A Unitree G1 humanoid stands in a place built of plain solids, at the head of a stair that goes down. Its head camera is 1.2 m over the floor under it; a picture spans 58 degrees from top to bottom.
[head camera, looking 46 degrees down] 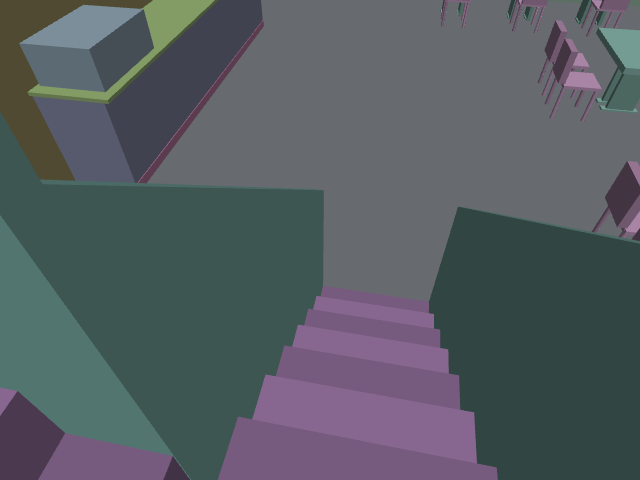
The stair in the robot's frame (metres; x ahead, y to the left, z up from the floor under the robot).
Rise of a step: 0.21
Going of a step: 0.26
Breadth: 0.81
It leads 11 degrees to the right of straight ahead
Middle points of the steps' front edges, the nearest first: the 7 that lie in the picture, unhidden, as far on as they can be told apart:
0.49 -0.13 -0.21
0.74 -0.18 -0.42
0.99 -0.23 -0.62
1.25 -0.28 -0.83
1.50 -0.33 -1.04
1.75 -0.37 -1.25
2.00 -0.42 -1.46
